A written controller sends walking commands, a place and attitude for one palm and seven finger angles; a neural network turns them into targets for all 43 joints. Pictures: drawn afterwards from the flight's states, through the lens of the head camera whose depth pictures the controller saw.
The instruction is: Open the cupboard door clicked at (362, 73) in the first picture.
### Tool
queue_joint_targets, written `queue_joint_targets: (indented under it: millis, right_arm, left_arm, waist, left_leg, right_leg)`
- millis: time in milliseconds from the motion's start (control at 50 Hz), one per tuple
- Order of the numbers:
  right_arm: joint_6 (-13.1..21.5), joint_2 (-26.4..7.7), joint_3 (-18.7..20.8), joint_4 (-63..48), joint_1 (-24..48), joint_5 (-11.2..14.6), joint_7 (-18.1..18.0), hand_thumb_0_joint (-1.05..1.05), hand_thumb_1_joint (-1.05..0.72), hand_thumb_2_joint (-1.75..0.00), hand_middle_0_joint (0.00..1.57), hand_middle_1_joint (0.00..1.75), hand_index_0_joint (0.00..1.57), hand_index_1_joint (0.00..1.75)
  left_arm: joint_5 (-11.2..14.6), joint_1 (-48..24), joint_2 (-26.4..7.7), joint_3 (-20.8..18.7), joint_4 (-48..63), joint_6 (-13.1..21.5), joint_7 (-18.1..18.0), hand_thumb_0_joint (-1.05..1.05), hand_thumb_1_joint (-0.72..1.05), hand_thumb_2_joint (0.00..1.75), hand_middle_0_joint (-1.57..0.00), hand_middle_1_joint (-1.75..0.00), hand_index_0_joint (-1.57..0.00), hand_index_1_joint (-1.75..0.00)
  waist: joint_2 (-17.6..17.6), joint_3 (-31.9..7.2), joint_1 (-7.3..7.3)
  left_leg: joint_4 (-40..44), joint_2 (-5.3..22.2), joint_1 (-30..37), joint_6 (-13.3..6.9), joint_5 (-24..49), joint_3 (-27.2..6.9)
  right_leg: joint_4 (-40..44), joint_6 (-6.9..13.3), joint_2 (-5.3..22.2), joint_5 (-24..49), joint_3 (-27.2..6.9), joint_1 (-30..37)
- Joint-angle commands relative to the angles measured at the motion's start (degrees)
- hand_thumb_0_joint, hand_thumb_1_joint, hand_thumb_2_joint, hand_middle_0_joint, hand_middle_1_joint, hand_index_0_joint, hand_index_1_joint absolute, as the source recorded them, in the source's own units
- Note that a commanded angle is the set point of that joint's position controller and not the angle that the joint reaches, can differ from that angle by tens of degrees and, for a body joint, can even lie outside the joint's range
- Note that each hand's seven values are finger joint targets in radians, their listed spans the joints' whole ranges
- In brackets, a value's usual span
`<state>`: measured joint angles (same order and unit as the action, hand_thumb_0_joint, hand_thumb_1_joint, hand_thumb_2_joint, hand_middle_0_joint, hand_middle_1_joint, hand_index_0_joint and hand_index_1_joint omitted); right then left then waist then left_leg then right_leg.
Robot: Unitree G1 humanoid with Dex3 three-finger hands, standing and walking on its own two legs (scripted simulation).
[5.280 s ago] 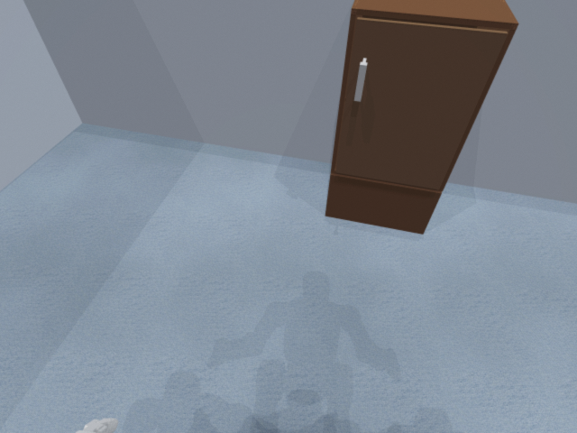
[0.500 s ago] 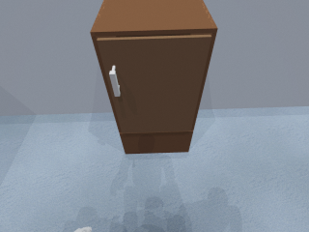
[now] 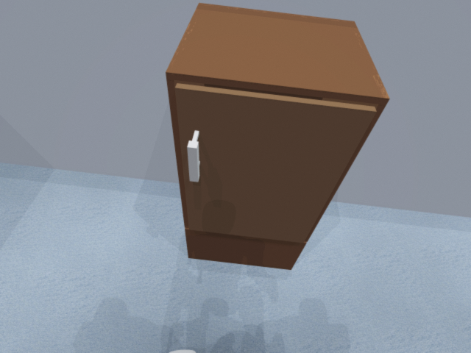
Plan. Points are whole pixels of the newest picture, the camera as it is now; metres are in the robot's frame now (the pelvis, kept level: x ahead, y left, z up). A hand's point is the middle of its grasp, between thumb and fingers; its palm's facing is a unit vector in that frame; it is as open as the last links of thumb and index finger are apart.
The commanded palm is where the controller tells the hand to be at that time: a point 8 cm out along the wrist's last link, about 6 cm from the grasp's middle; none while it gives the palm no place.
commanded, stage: come to a stop and stand still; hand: left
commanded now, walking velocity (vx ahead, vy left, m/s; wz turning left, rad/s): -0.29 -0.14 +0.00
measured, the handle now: (195, 156) +0.54 +0.17 -0.04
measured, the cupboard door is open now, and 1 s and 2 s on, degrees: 0 0 0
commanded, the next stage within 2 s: look again from close up in 0.78 s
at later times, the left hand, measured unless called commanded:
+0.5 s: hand out of the picture +0.01 +0.13 -0.15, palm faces +0.03 -0.96 -0.26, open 7.4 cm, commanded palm none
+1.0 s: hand out of the picture -0.07 +0.09 -0.17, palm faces +0.03 -0.98 -0.19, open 7.3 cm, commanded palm none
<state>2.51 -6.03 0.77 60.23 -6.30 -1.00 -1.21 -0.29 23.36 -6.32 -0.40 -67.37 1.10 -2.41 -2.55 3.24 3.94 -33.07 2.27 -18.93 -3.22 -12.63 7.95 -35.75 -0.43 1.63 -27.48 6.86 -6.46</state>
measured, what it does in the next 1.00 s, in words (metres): steps on the spot: right foot, then left foot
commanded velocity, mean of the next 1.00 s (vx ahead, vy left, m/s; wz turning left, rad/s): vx -0.03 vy -0.02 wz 0.00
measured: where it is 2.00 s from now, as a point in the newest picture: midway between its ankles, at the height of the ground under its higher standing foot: outside the picture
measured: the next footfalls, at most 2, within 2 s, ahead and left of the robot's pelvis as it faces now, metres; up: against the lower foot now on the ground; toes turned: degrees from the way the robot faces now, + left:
right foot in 0.40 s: +0.00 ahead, -0.19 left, +0.00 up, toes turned -3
left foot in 0.64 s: +0.00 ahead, +0.06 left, +0.00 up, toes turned +2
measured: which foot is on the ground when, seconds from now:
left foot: down 0.00-0.42, up 0.44-0.62, down 0.64-1.00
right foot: up 0.00-0.38, down 0.40-1.00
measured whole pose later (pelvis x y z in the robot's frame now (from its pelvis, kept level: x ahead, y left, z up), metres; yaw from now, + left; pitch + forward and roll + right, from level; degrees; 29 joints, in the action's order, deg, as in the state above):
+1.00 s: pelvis -0.05 -0.07 +0.01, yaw +0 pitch -1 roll -1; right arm -0.2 -9.2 1.1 62.0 -16.7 -1.3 -1.0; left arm -1.0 18.1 -6.4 0.2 -64.0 0.9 -2.2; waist 2.9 1.6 -0.5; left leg -31.8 3.2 -14.4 1.0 -15.9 1.3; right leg -28.6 0.5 0.6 -14.6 4.8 -12.9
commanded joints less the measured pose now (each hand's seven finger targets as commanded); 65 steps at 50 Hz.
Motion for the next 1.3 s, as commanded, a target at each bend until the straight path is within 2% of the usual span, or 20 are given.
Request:
queue_joint_targets:
  millis: [0, 100, 180, 280, 340, 380, 400, 440, 500, 580, 620, 640, 660, 700, 840, 860, 880, 920, 1040, 1280]
  right_arm:
    - [-1.4, -10.5, 1.6, 0.6, -7.4, 0.9, -2.4, 0.0, -0.9, -0.9, 0.2, 0.3, 0.2, 0.3]
    - [-2.6, -11.8, 3.7, -1.4, -6.0, 0.3, -2.5, 0.0, -0.9, -0.9, 0.2, 0.3, 0.2, 0.3]
    - [-3.0, -11.9, 4.3, -3.7, -2.7, -0.1, -1.6, 0.0, -0.9, -0.9, 0.2, 0.3, 0.2, 0.3]
    - [-3.6, -12.6, 4.6, -3.8, -2.5, -0.7, -0.4, 0.0, -0.9, -0.9, 0.2, 0.3, 0.2, 0.3]
    - [-4.1, -11.8, 4.6, -3.6, -3.7, -0.3, 0.1, 0.0, -0.9, -0.9, 0.2, 0.3, 0.2, 0.3]
    - [-4.9, -5.2, 3.0, -5.4, -4.8, 0.5, 0.7, 0.0, -0.9, -0.9, 0.2, 0.3, 0.2, 0.3]
    - [-5.1, -6.9, 3.1, -6.2, -2.6, 0.2, 1.0, 0.0, -0.9, -0.9, 0.2, 0.3, 0.2, 0.3]
    - [-5.4, -6.9, 3.2, -4.8, -4.4, -0.1, 1.1, 0.0, -0.9, -0.9, 0.2, 0.3, 0.2, 0.3]
    - [-4.6, -6.4, 2.8, -1.6, -10.0, 0.1, 0.9, 0.0, -0.9, -0.9, 0.2, 0.3, 0.2, 0.3]
    - [-3.4, -5.5, 1.7, 0.2, -12.0, 0.1, 0.0, 0.0, -0.9, -0.9, 0.2, 0.3, 0.2, 0.3]
    - [-2.0, -7.1, 1.1, 1.2, -12.7, 0.1, -0.5, 0.0, -0.9, -0.9, 0.2, 0.3, 0.2, 0.3]
    - [-1.7, -8.1, 1.1, 1.4, -12.1, 0.1, -0.8, 0.0, -0.9, -0.9, 0.2, 0.3, 0.2, 0.3]
    - [-1.6, -8.2, 1.0, 1.8, -12.0, 0.0, -1.0, 0.0, -0.9, -0.9, 0.2, 0.3, 0.2, 0.3]
    - [-1.5, -7.3, 0.8, 3.2, -12.3, 0.3, -1.1, 0.0, -0.9, -0.9, 0.2, 0.3, 0.2, 0.3]
    - [-2.1, -5.5, 0.6, 4.1, -13.2, 0.4, -1.1, 0.0, -0.9, -0.9, 0.2, 0.3, 0.2, 0.3]
    - [-1.0, -8.3, 0.8, 0.1, -7.4, 0.6, -0.3, 0.0, -0.9, -0.9, 0.2, 0.3, 0.2, 0.3]
    - [-2.1, -4.8, 0.6, -1.4, -11.3, 0.5, 0.2, 0.0, -0.9, -0.9, 0.2, 0.3, 0.2, 0.3]
    - [-2.4, -5.0, 0.5, -0.8, -14.2, -0.2, 0.7, 0.0, -0.9, -0.9, 0.2, 0.3, 0.2, 0.3]
    - [-1.0, -6.9, -0.1, -2.5, -13.9, -0.2, 0.2, 0.0, -0.9, -0.9, 0.2, 0.3, 0.2, 0.3]
    - [-0.4, -8.4, -0.4, -1.3, -13.4, 0.1, -0.2, 0.0, -0.9, -0.9, 0.2, 0.3, 0.2, 0.3]
  left_arm:
    - [-0.3, 3.0, -4.6, -0.6, 2.3, -1.5, -0.8, 0.0, 0.9, 0.9, -0.2, -0.3, -0.2, -0.3]
    - [-1.0, 0.3, -5.3, -2.7, 5.7, -3.5, 0.0, 0.0, 0.9, 0.9, -0.2, -0.3, -0.2, -0.3]
    - [-1.2, -0.9, -5.1, -3.7, 8.4, -4.5, 0.5, 0.0, 0.9, 0.9, -0.2, -0.3, -0.2, -0.3]
    - [-1.0, -3.8, -5.2, -3.0, 10.2, -3.6, 0.9, 0.0, 0.9, 0.9, -0.2, -0.3, -0.2, -0.3]
    - [-1.2, 0.6, -7.2, -3.0, 8.5, -2.6, 0.8, 0.0, 0.9, 0.9, -0.2, -0.3, -0.2, -0.3]
    - [-1.8, -4.6, -14.4, -3.4, 10.7, -1.7, 0.4, 0.0, 0.9, 0.9, -0.2, -0.3, -0.2, -0.3]
    - [-1.6, -8.4, -15.3, -3.3, 12.4, -1.9, 0.4, 0.0, 0.9, 0.9, -0.2, -0.3, -0.2, -0.3]
    - [-1.5, -12.4, -14.1, -3.4, 12.8, -1.6, 0.3, 0.0, 0.9, 0.9, -0.2, -0.3, -0.2, -0.3]
    - [-0.9, -13.0, -11.1, -2.6, 11.7, -1.3, 0.4, 0.0, 0.9, 0.9, -0.2, -0.3, -0.2, -0.3]
    - [-0.4, -8.4, -9.6, -2.0, 9.1, -0.8, 0.5, 0.0, 0.9, 0.9, -0.2, -0.3, -0.2, -0.3]
    - [0.2, -6.3, -7.5, -1.6, 8.1, -0.8, 0.6, 0.0, 0.9, 0.9, -0.2, -0.3, -0.2, -0.3]
    - [0.3, -5.5, -7.0, -1.5, 7.7, -0.8, 0.5, 0.0, 0.9, 0.9, -0.2, -0.3, -0.2, -0.3]
    - [0.3, -5.4, -7.1, -1.6, 7.2, -0.5, 0.6, 0.0, 0.9, 0.9, -0.2, -0.3, -0.2, -0.3]
    - [0.3, -6.0, -7.8, -1.7, 5.9, -0.8, 0.5, 0.0, 0.9, 0.9, -0.2, -0.3, -0.2, -0.3]
    - [0.0, -5.5, -6.8, -1.1, 3.9, -0.6, 0.6, 0.0, 0.9, 0.9, -0.2, -0.3, -0.2, -0.3]
    - [-0.9, 0.3, -8.5, -0.7, 2.6, 0.9, -1.9, 0.0, 0.9, 0.9, -0.2, -0.3, -0.2, -0.3]
    - [-0.7, -2.7, -11.4, -0.9, 5.5, 1.5, -1.3, 0.0, 0.9, 0.9, -0.2, -0.3, -0.2, -0.3]
    - [-1.0, -6.5, -10.5, -1.2, 6.8, 1.5, -0.5, 0.0, 0.9, 0.9, -0.2, -0.3, -0.2, -0.3]
    - [-0.7, -4.1, -7.3, -0.9, 7.8, 0.5, 0.3, 0.0, 0.9, 0.9, -0.2, -0.3, -0.2, -0.3]
    - [-0.6, -3.5, -7.8, -0.5, 7.1, 0.4, 0.6, 0.0, 0.9, 0.9, -0.2, -0.3, -0.2, -0.3]
  waist:
    - [11.5, -3.7, -3.72]
    - [5.6, -6.7, -3.93]
    - [9.8, -8.3, -3.3]
    - [16.0, -5.0, -4.01]
    - [9.2, -3.9, -1.95]
    - [-13.4, 1.3, -3.82]
    - [-9.8, 2.9, -2.93]
    - [-11.9, 3.3, -4.32]
    - [-8.3, 2.7, -5.82]
    - [-2.8, 0.7, -4.82]
    - [5.5, -1.1, -3.32]
    - [5.9, -2.1, -2.57]
    - [4.4, -3.1, -2.57]
    - [9.7, -4.3, -2.63]
    - [1.6, 1.0, -3.71]
    - [2.0, 2.8, -1.15]
    - [0.8, -1.3, -5.05]
    - [-0.5, 1.0, -6.44]
    - [5.3, 2.8, -4.17]
    - [2.1, 0.9, -3.5]
  left_leg:
    - [12.7, 19.5, 12.7, -8.4, 52.2, -15.6]
    - [13.0, 19.0, 11.8, -8.9, 40.5, -13.3]
    - [15.5, 16.8, 7.1, -7.1, 20.3, -10.3]
    - [18.6, 14.4, 2.3, -5.1, -3.2, -12.8]
    - [13.1, 9.7, -3.6, -0.4, -10.5, -9.9]
    - [-1.9, 1.0, -8.0, 5.0, -13.9, -3.5]
    - [-7.2, 1.8, -3.6, 4.1, -14.7, -6.0]
    - [-11.2, 1.4, -2.1, 3.5, -11.3, -7.2]
    - [-10.7, 1.1, -0.1, 3.5, -6.5, -6.2]
    - [4.7, 1.4, 6.6, 4.0, -0.2, -6.5]
    - [11.3, 5.7, 8.1, 2.4, 11.2, -12.4]
    - [11.9, 7.0, 6.8, 1.9, 11.2, -12.8]
    - [10.7, 6.4, 7.3, 2.3, 11.6, -11.4]
    - [12.0, 5.8, 6.9, 2.4, 12.6, -10.9]
    - [13.6, 4.2, 7.0, 3.1, 3.3, -9.0]
    - [0.5, 3.2, 2.7, 4.7, 1.7, -6.2]
    - [-0.4, 1.3, 3.8, 4.0, -8.5, -6.6]
    - [1.2, 1.5, 7.0, 3.2, -5.8, -6.5]
    - [11.9, 3.5, -0.9, 1.4, -6.1, -11.8]
    - [12.6, 3.3, 2.3, 1.1, -0.1, -10.8]
  right_leg:
    - [-12.4, -1.5, 3.4, -6.7, -6.0, -10.7]
    - [-22.2, -1.7, 2.4, -1.6, -6.7, -16.0]
    - [-24.7, -2.0, 1.8, 2.3, -6.6, -16.6]
    - [-7.5, -1.0, 1.3, 1.4, -3.1, -10.5]
    - [11.1, -0.6, 0.8, 11.6, -2.1, 0.2]
    - [27.1, 5.4, 16.7, -2.7, -22.9, -9.9]
    - [29.7, 7.9, 19.1, -7.0, -23.1, -18.1]
    - [27.8, 7.2, 14.5, -5.8, -19.0, -20.3]
    - [23.2, 6.4, 10.3, 6.3, -11.6, -16.0]
    - [17.8, 5.3, 9.3, 13.4, -11.1, -12.3]
    - [13.6, 2.3, 4.9, 18.1, -8.6, -8.9]
    - [14.0, 1.7, 4.2, 19.1, -8.4, -5.8]
    - [14.3, 1.7, 4.2, 22.2, -8.7, -4.3]
    - [12.9, 1.5, 4.3, 23.2, -7.5, -1.0]
    - [17.8, 1.6, 4.9, 17.0, -8.5, -4.8]
    - [15.6, 1.0, 8.4, 39.4, -12.2, -5.6]
    - [19.0, 3.7, 11.7, 21.3, -14.7, -7.4]
    - [20.6, 4.9, 9.3, -0.4, -12.3, -15.1]
    - [12.1, 2.7, 3.3, 5.4, -7.3, -9.4]
    - [11.8, 1.9, 4.2, 14.4, -7.1, -5.6]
